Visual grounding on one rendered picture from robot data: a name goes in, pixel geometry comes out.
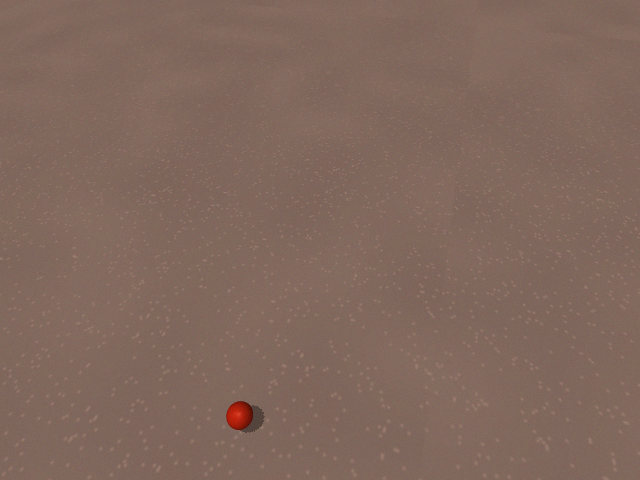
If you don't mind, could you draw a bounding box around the ball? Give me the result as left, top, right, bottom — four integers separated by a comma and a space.
226, 401, 253, 430

